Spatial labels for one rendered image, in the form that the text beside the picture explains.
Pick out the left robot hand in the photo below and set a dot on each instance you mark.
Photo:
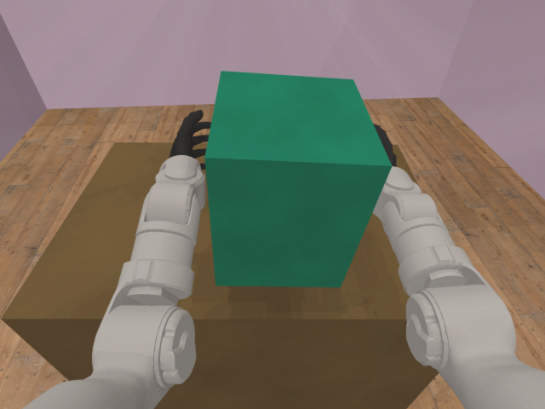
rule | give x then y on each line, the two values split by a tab
185	141

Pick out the robot right upper arm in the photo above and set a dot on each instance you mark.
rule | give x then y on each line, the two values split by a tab
464	332

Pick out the robot left forearm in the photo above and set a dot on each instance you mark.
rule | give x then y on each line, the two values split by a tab
159	271

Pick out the right robot hand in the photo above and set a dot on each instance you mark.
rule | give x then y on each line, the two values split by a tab
386	144

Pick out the robot left upper arm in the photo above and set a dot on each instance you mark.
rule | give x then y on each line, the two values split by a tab
141	351

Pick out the robot right forearm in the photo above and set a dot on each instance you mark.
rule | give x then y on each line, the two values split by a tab
427	255

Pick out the pedestal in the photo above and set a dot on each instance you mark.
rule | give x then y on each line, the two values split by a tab
257	347

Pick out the carton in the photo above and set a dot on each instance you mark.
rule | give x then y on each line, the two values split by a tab
294	168

